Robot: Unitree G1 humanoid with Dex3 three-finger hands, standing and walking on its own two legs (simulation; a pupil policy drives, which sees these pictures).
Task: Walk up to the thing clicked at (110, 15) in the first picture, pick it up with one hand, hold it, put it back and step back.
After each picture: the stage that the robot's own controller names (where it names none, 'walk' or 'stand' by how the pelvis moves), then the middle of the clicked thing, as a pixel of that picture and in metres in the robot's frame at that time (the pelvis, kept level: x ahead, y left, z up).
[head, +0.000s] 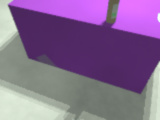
stand; (113, 3) +0.97 -0.20 -0.01
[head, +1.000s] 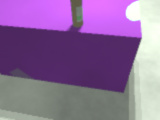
walk; (76, 6) +0.89 +0.08 +0.01
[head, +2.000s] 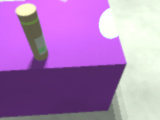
walk; (34, 35) +0.55 +0.22 +0.03
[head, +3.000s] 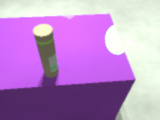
stand; (47, 53) +0.51 +0.16 +0.00
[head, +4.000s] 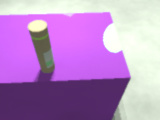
stand; (43, 49) +0.53 +0.18 +0.00
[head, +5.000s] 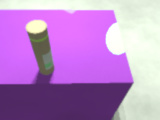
stand; (42, 50) +0.50 +0.18 +0.00
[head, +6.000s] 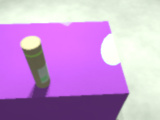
stand; (37, 65) +0.46 +0.20 -0.02
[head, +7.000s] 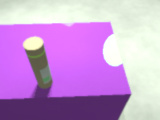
stand; (40, 65) +0.46 +0.19 -0.02
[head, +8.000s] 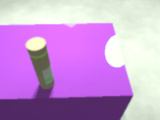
stand; (42, 66) +0.46 +0.18 -0.02
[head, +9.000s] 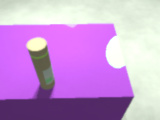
stand; (43, 66) +0.46 +0.18 -0.02
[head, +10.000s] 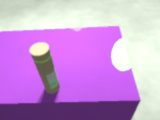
rise first; (46, 70) +0.45 +0.19 -0.01
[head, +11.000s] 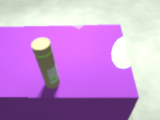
go down; (47, 65) +0.46 +0.19 -0.01
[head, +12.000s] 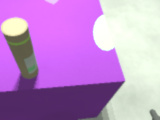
go down; (23, 53) +0.46 +0.17 +0.02
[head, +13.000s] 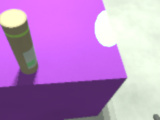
go down; (22, 47) +0.47 +0.18 +0.04
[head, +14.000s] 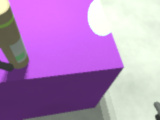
close in; (9, 39) +0.47 +0.19 +0.07
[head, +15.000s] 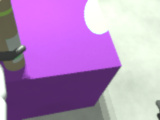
lift; (6, 35) +0.48 +0.19 +0.07
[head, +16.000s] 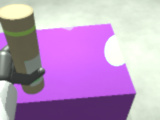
lift; (26, 56) +0.34 +0.15 +0.21
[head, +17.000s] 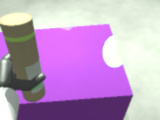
hold; (26, 62) +0.33 +0.16 +0.18
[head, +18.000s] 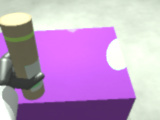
hold; (26, 61) +0.33 +0.17 +0.18
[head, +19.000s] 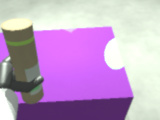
crouch; (26, 65) +0.34 +0.17 +0.16
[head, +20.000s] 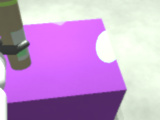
crouch; (12, 31) +0.45 +0.20 +0.19
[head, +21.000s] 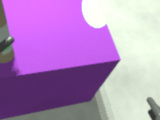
lower; out of the picture +0.51 +0.20 +0.08
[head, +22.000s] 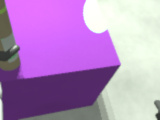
lower; (0, 35) +0.48 +0.20 +0.08
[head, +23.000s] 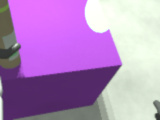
lower; (2, 32) +0.49 +0.20 +0.08
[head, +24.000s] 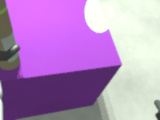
lower; (0, 34) +0.48 +0.20 +0.08
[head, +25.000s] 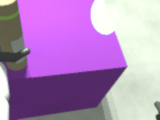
open; (10, 36) +0.47 +0.19 +0.08
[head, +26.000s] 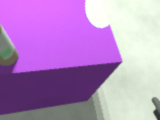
rise; out of the picture +0.46 +0.21 +0.08
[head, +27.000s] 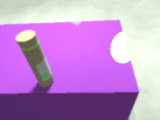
sink last; (37, 61) +0.47 +0.22 +0.04
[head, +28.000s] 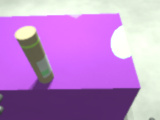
stand; (37, 58) +0.46 +0.21 +0.03
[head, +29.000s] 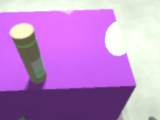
stand; (31, 57) +0.45 +0.20 +0.05
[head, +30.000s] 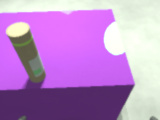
stand; (29, 56) +0.45 +0.21 +0.05
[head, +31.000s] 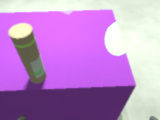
stand; (30, 57) +0.45 +0.21 +0.05
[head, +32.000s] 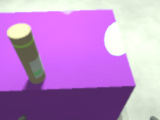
stand; (29, 57) +0.45 +0.21 +0.05
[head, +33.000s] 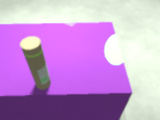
stand; (37, 65) +0.46 +0.20 +0.00
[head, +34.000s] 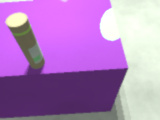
walk; (28, 44) +0.50 +0.24 +0.01
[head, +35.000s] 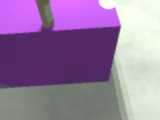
walk; (43, 4) +0.78 +0.24 +0.01
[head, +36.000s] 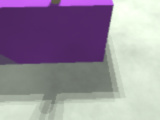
stand; out of the picture +1.09 +0.21 +0.01
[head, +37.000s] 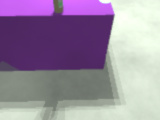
stand; out of the picture +1.08 +0.19 -0.01
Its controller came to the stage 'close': yes
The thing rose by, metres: 0.21
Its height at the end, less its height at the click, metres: +0.00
